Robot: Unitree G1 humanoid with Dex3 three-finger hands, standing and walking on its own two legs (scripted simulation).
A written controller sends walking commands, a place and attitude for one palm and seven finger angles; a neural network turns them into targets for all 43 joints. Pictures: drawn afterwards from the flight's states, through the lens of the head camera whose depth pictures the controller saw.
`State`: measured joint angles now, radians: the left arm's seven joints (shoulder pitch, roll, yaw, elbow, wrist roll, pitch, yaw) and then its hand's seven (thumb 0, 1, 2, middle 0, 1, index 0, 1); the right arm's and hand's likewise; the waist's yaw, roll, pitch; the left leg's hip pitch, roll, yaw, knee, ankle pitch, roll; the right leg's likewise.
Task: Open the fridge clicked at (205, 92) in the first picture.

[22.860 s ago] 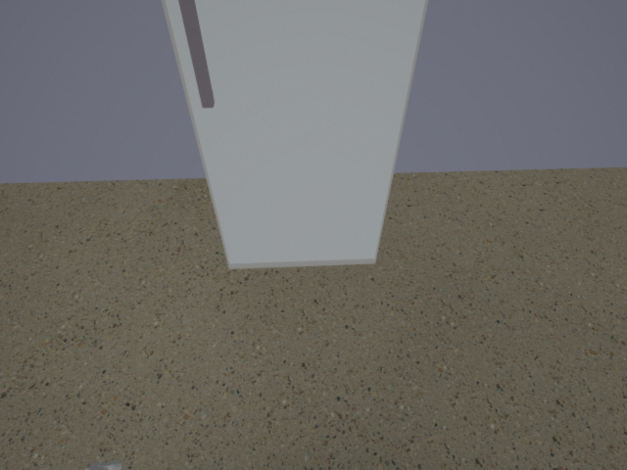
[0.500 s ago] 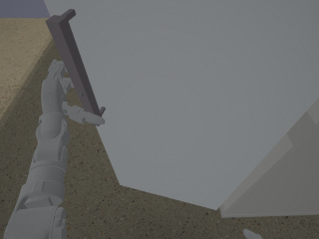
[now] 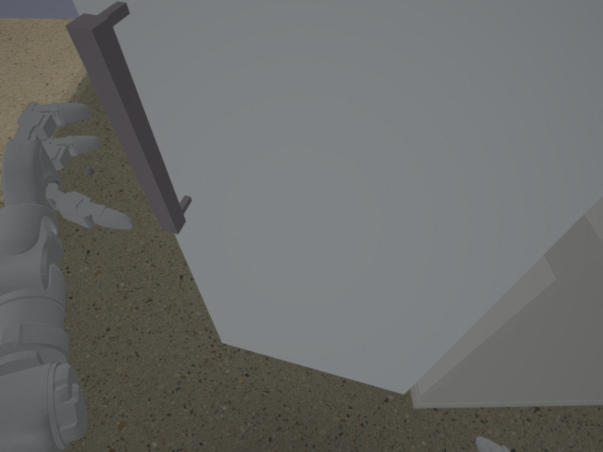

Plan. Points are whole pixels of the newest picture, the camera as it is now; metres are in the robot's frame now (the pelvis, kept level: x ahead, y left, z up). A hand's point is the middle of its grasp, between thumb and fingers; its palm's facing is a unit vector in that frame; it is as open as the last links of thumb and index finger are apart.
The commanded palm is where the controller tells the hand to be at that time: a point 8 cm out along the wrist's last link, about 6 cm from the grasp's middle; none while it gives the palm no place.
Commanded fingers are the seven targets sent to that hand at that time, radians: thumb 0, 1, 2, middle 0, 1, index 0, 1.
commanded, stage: slip the hand off the handle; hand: left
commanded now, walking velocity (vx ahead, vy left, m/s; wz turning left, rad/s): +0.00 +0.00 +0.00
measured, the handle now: (151, 139) +0.45 +0.20 +0.17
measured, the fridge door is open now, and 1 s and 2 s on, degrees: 74 74 74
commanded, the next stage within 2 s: draw the hand back to the body in 0.82 s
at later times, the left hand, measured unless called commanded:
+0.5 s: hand (57, 208) +0.36 +0.30 +0.15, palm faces +0.24 -0.96 -0.16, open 14.7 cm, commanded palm +0.31 +0.33 +0.16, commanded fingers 0.00 -0.55 0.20 -0.25 -1.15 -0.25 -1.15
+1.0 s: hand (18, 261) +0.28 +0.30 +0.15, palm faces +0.23 -0.96 -0.13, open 14.7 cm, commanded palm +0.25 +0.34 +0.16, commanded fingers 0.00 -0.55 0.20 -0.25 -1.15 -0.25 -1.15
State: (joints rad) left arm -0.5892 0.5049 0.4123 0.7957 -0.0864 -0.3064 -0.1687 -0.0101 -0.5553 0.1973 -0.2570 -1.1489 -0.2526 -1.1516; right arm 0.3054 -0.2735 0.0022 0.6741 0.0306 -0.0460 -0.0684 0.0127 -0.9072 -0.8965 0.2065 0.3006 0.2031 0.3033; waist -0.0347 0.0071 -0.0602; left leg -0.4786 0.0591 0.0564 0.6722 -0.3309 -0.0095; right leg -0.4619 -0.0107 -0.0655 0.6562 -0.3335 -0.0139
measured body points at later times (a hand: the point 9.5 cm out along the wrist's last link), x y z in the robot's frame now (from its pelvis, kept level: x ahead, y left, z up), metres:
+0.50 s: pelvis +0.00 +0.03 +0.00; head +0.02 +0.03 +0.45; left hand +0.34 +0.35 +0.16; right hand +0.12 -0.23 -0.10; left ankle +0.00 +0.13 -0.72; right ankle -0.01 -0.11 -0.72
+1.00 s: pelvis -0.01 +0.01 +0.00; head -0.01 +0.00 +0.45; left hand +0.26 +0.35 +0.16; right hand +0.17 -0.22 -0.08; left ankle +0.00 +0.13 -0.72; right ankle -0.01 -0.11 -0.72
